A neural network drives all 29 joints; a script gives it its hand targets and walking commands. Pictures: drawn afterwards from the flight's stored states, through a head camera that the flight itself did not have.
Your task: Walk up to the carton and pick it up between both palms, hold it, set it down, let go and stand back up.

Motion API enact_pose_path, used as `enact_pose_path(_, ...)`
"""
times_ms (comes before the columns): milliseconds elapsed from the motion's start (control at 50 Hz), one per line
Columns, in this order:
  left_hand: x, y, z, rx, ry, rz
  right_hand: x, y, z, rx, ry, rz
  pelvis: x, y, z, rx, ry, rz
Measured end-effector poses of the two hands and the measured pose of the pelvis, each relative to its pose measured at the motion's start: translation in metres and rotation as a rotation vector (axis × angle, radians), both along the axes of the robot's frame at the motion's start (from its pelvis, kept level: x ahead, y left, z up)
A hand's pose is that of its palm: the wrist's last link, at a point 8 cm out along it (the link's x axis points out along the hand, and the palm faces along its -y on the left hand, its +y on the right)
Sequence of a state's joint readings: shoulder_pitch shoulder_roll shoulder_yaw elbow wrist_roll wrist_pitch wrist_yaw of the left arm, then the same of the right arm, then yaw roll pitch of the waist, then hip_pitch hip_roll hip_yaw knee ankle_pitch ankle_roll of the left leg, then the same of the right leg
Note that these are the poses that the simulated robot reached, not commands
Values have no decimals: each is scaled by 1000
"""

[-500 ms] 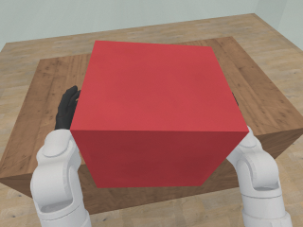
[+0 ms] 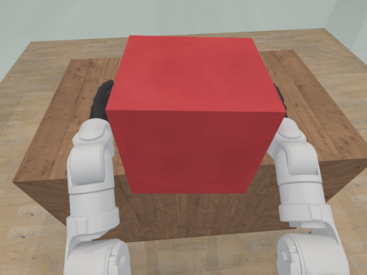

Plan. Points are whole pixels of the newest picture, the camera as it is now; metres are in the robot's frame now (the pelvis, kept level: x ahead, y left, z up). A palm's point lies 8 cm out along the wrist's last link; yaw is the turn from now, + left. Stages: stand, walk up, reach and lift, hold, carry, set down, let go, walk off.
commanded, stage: hold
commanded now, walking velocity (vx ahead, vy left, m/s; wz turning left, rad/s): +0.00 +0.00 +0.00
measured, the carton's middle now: (190, 118) +0.40 +0.00 +0.14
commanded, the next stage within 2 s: set down in 1.32 s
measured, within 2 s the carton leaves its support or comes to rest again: neither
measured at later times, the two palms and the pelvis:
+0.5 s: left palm (110, 111) +0.39 +0.17 +0.17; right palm (274, 111) +0.41 -0.18 +0.15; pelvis +0.07 -0.01 +0.00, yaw +1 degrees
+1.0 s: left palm (102, 129) +0.33 +0.16 +0.18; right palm (284, 139) +0.34 -0.18 +0.15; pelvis +0.04 +0.01 +0.00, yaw -1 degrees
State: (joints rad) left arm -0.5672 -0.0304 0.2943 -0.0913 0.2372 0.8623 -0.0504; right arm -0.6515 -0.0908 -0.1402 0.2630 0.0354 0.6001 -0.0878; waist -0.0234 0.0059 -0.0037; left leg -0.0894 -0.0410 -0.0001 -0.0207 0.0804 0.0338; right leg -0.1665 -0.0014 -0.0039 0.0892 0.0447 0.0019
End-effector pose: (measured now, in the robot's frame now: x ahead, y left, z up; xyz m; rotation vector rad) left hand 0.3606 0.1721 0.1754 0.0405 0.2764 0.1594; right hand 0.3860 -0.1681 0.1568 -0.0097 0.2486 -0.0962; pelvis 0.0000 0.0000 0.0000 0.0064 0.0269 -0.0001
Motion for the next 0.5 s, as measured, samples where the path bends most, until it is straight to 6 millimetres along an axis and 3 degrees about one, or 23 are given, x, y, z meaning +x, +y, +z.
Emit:
enact_pose_path(280, 30, -7, -20, -12, 42, 2, 27, -6, -24, -10, 44, 3, 37, -4, 1, -6, 74, 7)
enact_pose_path(500, 31, -7, -5, -34, -12, -6, 26, -7, -2, -13, -7, -12, 70, -6, 2, -8, 10, 15)
